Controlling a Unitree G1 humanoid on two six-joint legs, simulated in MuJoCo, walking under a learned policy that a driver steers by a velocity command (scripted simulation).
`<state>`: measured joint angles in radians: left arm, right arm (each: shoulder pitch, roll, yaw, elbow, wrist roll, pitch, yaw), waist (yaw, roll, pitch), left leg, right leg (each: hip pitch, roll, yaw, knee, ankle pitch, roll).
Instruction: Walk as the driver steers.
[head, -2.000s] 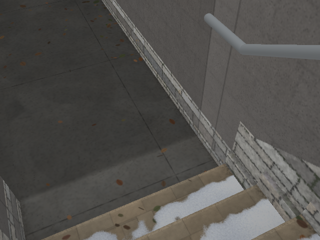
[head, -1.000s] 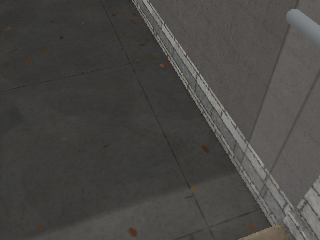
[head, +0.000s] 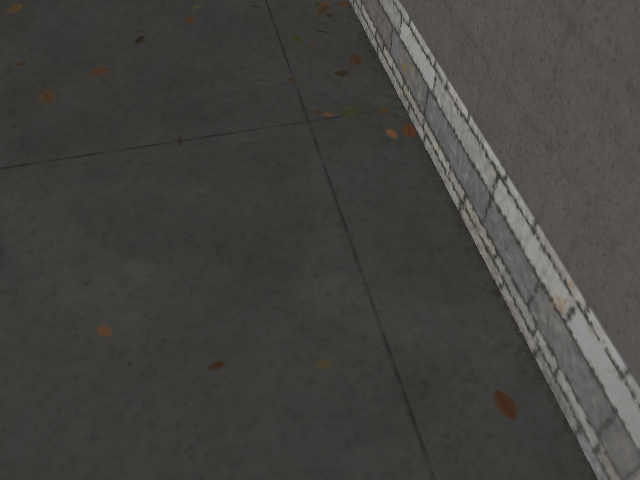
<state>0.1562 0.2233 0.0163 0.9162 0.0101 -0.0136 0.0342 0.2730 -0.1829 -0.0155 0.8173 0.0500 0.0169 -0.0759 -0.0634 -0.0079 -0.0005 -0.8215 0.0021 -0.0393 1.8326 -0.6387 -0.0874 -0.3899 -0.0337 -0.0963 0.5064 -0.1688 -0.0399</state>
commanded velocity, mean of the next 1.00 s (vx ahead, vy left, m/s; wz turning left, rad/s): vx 0.06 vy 0.00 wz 0.57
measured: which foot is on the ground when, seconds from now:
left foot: up 0.00-0.24, down 0.26-0.78, up 0.80-1.00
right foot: down 0.00-0.26, up 0.28-0.76, down 0.78-1.00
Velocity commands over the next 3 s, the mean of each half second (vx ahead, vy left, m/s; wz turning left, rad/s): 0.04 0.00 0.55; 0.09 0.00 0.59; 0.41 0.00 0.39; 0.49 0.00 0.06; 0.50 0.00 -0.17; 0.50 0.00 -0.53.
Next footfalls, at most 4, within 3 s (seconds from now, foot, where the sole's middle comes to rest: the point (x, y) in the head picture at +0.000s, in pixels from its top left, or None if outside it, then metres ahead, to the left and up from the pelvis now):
0.26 left None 0.15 0.17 -0.77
0.78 right None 0.24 -0.02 -0.77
1.26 left None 0.19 0.33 -0.77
1.76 right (93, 443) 0.58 0.47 -0.77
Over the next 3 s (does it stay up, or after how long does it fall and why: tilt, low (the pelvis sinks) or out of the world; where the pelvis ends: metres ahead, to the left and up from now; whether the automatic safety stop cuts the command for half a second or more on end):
stays up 0.91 0.83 0.01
